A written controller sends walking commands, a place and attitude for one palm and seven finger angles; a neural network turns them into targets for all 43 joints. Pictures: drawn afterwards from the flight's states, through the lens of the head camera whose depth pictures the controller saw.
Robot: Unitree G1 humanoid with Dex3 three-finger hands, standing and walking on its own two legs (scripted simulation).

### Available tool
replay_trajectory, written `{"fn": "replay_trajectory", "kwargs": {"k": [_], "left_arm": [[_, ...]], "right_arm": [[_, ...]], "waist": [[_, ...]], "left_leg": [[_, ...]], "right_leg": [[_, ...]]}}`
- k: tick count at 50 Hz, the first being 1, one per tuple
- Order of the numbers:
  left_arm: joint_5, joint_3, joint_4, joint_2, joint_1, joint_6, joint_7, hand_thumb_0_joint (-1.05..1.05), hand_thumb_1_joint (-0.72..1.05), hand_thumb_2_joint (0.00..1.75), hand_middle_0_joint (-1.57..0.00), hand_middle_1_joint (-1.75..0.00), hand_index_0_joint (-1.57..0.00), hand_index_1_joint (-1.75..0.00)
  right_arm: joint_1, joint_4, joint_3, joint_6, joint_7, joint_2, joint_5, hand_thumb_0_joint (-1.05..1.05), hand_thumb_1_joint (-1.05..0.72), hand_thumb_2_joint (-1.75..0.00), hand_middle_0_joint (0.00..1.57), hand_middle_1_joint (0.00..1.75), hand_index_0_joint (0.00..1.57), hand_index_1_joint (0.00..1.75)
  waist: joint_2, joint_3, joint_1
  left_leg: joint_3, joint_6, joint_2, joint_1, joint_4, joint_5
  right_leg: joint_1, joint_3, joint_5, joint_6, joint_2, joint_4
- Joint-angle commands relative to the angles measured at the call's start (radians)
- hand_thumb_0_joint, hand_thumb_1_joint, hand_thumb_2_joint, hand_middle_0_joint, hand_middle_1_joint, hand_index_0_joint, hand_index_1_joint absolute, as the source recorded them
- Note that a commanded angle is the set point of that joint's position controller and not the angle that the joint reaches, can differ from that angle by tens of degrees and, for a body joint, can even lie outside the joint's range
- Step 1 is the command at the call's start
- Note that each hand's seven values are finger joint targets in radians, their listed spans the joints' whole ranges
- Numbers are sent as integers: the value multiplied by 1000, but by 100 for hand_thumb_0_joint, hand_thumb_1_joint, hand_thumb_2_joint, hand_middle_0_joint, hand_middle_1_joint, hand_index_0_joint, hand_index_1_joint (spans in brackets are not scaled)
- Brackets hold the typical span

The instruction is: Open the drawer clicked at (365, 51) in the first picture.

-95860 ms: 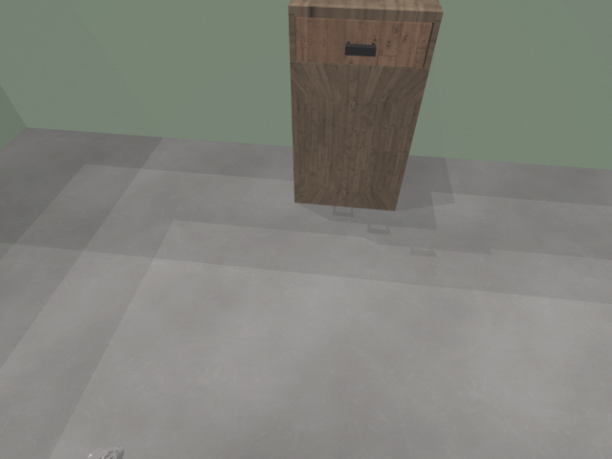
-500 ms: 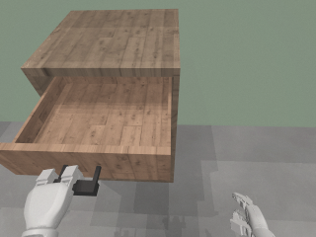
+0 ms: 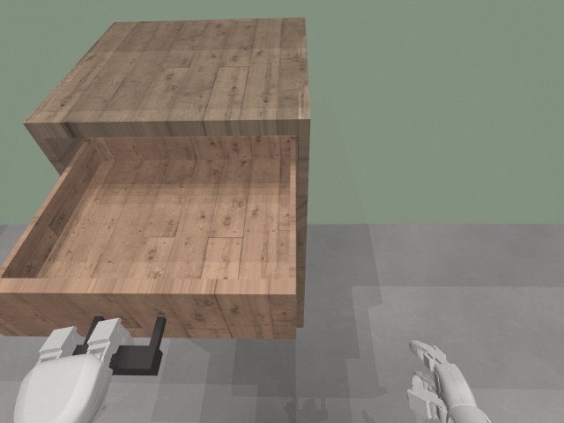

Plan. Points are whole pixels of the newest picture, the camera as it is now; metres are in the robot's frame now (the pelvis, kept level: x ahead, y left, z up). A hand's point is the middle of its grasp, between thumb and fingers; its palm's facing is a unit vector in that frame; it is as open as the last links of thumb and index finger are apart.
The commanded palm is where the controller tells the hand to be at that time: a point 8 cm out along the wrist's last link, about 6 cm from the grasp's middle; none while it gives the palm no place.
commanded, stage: pull the drawer open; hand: left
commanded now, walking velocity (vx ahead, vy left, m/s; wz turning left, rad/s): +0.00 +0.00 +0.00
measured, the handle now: (122, 341) +0.21 +0.23 +0.04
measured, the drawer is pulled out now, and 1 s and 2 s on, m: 0.30 0.30 0.30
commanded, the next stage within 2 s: open the thumb to release the handle in 0.02 s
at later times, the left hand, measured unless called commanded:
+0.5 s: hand (79, 397) +0.14 +0.27 +0.03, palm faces -0.01 -0.07 -1.00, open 9.7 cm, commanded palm +0.12 +0.26 +0.08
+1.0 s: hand (91, 387) +0.16 +0.26 +0.02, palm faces +0.03 -0.07 -1.00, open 13.9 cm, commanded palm +0.13 +0.26 +0.07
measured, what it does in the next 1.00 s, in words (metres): stands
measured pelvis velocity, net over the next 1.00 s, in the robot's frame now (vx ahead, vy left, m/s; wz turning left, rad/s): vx -0.01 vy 0.00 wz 0.03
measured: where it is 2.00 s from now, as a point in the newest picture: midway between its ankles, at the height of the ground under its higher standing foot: outside the picture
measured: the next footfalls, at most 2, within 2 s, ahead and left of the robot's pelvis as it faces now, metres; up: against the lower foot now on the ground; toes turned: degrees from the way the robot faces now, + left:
none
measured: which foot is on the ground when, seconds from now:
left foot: down 0.00-1.00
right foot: down 0.00-1.00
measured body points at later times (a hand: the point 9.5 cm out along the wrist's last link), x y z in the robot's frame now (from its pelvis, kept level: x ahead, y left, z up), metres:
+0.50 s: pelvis +0.00 +0.00 +0.00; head +0.03 -0.02 +0.45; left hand +0.14 +0.27 +0.08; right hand +0.22 -0.20 -0.09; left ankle -0.02 +0.09 -0.69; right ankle -0.01 -0.10 -0.69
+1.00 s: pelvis -0.01 +0.00 +0.00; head +0.01 -0.02 +0.45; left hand +0.15 +0.26 +0.07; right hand +0.20 -0.21 -0.09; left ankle -0.02 +0.09 -0.69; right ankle -0.01 -0.10 -0.69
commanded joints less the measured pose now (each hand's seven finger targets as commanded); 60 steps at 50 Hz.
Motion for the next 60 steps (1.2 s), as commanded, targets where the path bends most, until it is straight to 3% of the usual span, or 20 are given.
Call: {"fn": "replay_trajectory", "kwargs": {"k": [1,5,6,8,10,12,13,16,20,24,26,33,37,40,43,48,51,53,55,60], "left_arm": [[-5,119,-257,158,198,-20,76,0,90,90,-40,-135,-40,-135],[-7,118,-256,149,218,-21,83,0,90,90,-40,-135,-40,-135],[21,197,-229,242,-49,-24,94,0,90,90,-40,-135,-40,-135],[29,221,-211,233,-14,-39,112,0,76,84,-39,-134,-39,-134],[4,182,-172,183,18,-39,105,0,62,78,-38,-132,-38,-132],[-13,189,-166,192,-36,-34,97,0,48,72,-37,-130,-37,-130],[-16,182,-161,186,-28,-35,90,0,41,69,-36,-130,-36,-130],[-24,136,-127,164,-39,-30,54,0,20,60,-35,-127,-35,-127],[-11,162,-110,200,-66,-45,32,0,-8,48,-33,-124,-33,-124],[-4,139,-124,178,-67,-59,29,0,-36,36,-31,-122,-31,-122],[-6,151,-122,186,-63,-65,31,0,-50,30,-30,-120,-30,-120],[2,164,-127,199,-92,-66,42,0,-50,30,-30,-120,-30,-120],[8,98,-67,134,-128,-60,32,0,-50,30,-30,-120,-30,-120],[21,109,-107,168,-178,-64,43,0,-50,30,-30,-120,-30,-120],[33,111,-81,173,-216,-49,49,0,-50,30,-30,-120,-30,-120],[22,114,-63,180,-217,-31,42,0,-50,30,-30,-120,-30,-120],[15,102,-42,169,-219,-23,35,0,-50,30,-30,-120,-30,-120],[11,144,-104,220,-239,-22,34,0,-50,30,-30,-120,-30,-120],[3,126,-136,199,-232,-21,31,0,-50,30,-30,-120,-30,-120],[-21,122,-153,195,-230,-8,4,0,-50,30,-30,-120,-30,-120]], "right_arm": [[-137,-180,-42,-46,2,-111,1,0,-90,-90,20,30,20,30],[-130,-180,-46,-45,9,-114,-2,0,-90,-90,20,30,20,30],[-129,-145,-48,-29,-7,-127,-9,0,-90,-90,20,30,20,30],[-122,-158,-54,-36,-25,-113,-17,0,-90,-90,20,30,20,30],[-120,-151,-59,-38,-22,-107,-5,0,-90,-90,20,30,20,30],[-121,-140,-63,-35,-31,-112,-4,0,-90,-90,20,30,20,30],[-122,-138,-64,-37,-35,-111,-3,0,-90,-90,20,30,20,30],[-131,-128,-60,-39,-44,-110,2,0,-90,-90,20,30,20,30],[-135,-124,-51,-41,-53,-105,1,0,-90,-90,20,30,20,30],[-137,-129,-49,-44,-50,-100,-1,0,-90,-90,20,30,20,30],[-136,-128,-52,-46,-49,-100,-3,0,-90,-90,20,30,20,30],[-143,-134,-51,-43,-46,-102,-6,0,-90,-90,20,30,20,30],[-141,-129,-54,-44,-42,-101,-5,0,-90,-90,20,30,20,30],[-139,-130,-56,-45,-46,-100,-10,0,-90,-90,20,30,20,30],[-145,-123,-55,-44,-50,-99,-9,0,-90,-90,20,30,20,30],[-149,-119,-51,-47,-56,-97,0,0,-90,-90,20,30,20,30],[-148,-117,-52,-48,-59,-96,5,0,-90,-90,20,30,20,30],[-159,-121,-49,-48,-61,-98,3,0,-90,-90,20,30,20,30],[-156,-124,-49,-50,-61,-94,4,0,-90,-90,20,30,20,30],[-163,-117,-46,-54,-61,-96,10,0,-90,-90,20,30,20,30]], "waist": [[36,-117,58],[15,-114,50],[-8,-90,1],[31,-141,39],[34,-133,29],[2,-145,14],[-3,-157,21],[-32,-121,9],[-40,-109,24],[-3,-95,25],[-22,-95,25],[-2,-104,29],[-20,-65,8],[-2,-111,18],[-2,-101,16],[8,-114,25],[-19,-94,18],[10,-133,31],[35,-122,26],[-10,-90,18]], "left_leg": [[-59,-35,36,163,-99,469],[-63,-37,38,164,-87,483],[-71,-35,25,145,-79,409],[-59,-31,14,166,-83,384],[-61,-33,17,176,-82,407],[-64,-26,17,168,-86,401],[-60,-23,15,167,-89,394],[-58,-14,15,151,-104,360],[-55,-13,13,149,-123,337],[-55,-15,13,159,-130,342],[-53,-12,13,158,-125,328],[-56,-16,10,157,-133,288],[-62,-16,13,137,-130,269],[-59,-14,6,150,-126,262],[-58,-16,8,145,-130,242],[-59,-18,10,152,-147,269],[-59,-15,11,138,-153,261],[-57,-15,11,165,-163,275],[-56,-15,10,184,-169,289],[-59,-13,17,199,-196,288]], "right_leg": [[39,21,345,-17,-39,-116],[14,23,349,-17,-36,-107],[-30,26,335,-18,-33,-109],[4,33,333,-23,-33,-110],[1,11,332,-20,-32,-111],[26,5,354,-14,-33,-118],[43,4,360,-11,-37,-121],[59,0,359,-5,-41,-145],[72,11,342,-7,-42,-164],[71,5,330,-10,-42,-168],[68,6,327,-8,-42,-173],[49,7,262,-14,-39,-174],[17,-7,247,-14,-35,-170],[29,-2,234,-15,-39,-167],[23,3,217,-16,-39,-172],[61,-1,244,-17,-37,-174],[71,-5,249,-13,-37,-183],[100,15,264,-16,-41,-192],[100,7,266,-16,-43,-200],[120,1,269,-9,-46,-228]]}}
